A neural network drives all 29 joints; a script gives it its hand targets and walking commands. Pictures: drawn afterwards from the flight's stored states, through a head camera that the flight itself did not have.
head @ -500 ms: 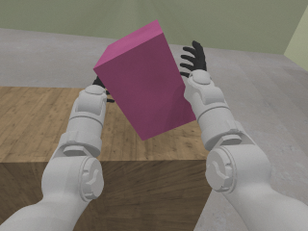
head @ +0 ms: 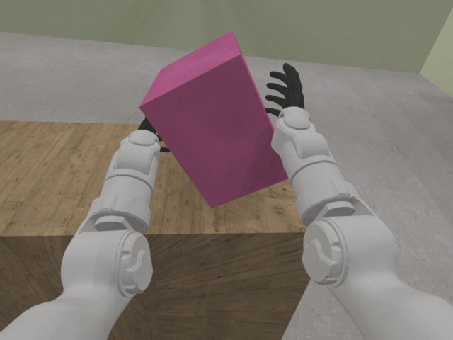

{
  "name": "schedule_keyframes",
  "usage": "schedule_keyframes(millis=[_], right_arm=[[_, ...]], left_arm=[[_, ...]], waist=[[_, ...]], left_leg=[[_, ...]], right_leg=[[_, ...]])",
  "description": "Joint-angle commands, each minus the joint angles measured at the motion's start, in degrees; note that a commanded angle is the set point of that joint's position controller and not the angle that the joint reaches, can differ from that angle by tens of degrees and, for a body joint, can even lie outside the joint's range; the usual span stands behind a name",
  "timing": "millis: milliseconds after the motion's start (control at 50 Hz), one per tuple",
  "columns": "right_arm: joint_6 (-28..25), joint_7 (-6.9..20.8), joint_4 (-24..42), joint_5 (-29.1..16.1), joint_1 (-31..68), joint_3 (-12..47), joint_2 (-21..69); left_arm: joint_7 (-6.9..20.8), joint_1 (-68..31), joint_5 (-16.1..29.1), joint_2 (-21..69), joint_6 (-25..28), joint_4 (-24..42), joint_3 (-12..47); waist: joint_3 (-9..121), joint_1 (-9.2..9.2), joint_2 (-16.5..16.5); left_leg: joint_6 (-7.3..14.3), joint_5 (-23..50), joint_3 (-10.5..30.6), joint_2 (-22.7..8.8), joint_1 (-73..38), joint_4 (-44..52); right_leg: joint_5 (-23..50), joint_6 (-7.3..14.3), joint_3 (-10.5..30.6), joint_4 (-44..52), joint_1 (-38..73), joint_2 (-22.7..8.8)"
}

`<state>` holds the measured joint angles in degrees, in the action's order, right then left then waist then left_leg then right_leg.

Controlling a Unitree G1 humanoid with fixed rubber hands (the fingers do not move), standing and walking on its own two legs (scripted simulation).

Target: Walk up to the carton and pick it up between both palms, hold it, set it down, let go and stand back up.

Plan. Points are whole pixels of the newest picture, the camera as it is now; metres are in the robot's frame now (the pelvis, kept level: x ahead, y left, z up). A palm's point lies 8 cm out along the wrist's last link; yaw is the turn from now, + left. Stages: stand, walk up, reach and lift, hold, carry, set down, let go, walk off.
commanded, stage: set down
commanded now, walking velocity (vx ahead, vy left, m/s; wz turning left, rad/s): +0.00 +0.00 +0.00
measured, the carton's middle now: (221, 118) +0.48 -0.03 +0.22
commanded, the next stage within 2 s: none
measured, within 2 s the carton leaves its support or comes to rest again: neither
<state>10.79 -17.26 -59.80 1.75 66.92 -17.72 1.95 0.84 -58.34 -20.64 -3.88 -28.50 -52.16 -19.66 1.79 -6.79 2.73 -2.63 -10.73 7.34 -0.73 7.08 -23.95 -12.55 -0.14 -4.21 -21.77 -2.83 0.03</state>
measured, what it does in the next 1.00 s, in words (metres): stands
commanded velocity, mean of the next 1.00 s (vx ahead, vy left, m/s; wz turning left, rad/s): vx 0.00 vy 0.00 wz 0.00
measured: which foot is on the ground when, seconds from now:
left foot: down 0.00-1.00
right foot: down 0.00-1.00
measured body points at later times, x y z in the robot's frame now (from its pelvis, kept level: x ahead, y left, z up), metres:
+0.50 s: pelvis +0.01 +0.00 +0.00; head -0.03 +0.03 +0.45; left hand +0.45 +0.11 +0.19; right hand +0.43 -0.13 +0.26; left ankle +0.04 +0.15 -0.74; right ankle +0.00 -0.11 -0.74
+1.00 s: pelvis +0.02 +0.00 +0.00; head -0.02 +0.03 +0.45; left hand +0.46 +0.11 +0.17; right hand +0.43 -0.15 +0.21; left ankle +0.04 +0.15 -0.74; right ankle +0.00 -0.11 -0.74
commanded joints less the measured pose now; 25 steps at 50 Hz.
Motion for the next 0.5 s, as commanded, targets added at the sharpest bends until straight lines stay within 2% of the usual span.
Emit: schedule_keyframes(millis=[0, 180, 320, 480], right_arm=[[-1.3, 13.1, -0.7, 0.5, 31.1, 2.8, 38.4], [-1.7, 14.0, -3.8, 3.7, 29.4, -0.1, 39.5], [-2.5, 14.2, -3.4, 4.6, 28.2, 0.3, 40.1], [-2.8, 14.1, -3.4, 5.1, 26.5, 0.2, 39.3]], left_arm=[[8.7, -60.2, 8.0, 27.6, 13.8, 17.0, 6.4], [8.2, -60.2, 6.6, 26.5, 16.5, 13.3, 3.7], [7.9, -59.9, 6.9, 26.9, 18.3, 13.7, 4.1], [8.0, -56.8, 6.6, 27.3, 18.8, 11.9, 4.2]], waist=[[27.7, -2.68, -3.9], [26.3, -2.68, -2.9], [29.4, -3.37, -3.2], [29.0, -4.16, -3.7]], left_leg=[[0.7, 5.9, -10.4, 4.7, -4.7, 8.6], [1.8, 1.9, -10.6, 4.8, -1.8, 10.1], [1.3, 4.7, -10.6, 5.1, -1.5, 9.3], [1.0, 6.6, -10.5, 5.0, -1.7, 8.8]], right_leg=[[18.4, -6.0, -0.3, 1.4, 15.2, 1.3], [17.4, -6.5, 0.3, 0.8, 15.6, 0.6], [23.6, -6.8, 0.5, -0.7, 17.8, 0.4], [26.6, -6.7, 0.4, -1.2, 18.1, 0.4]])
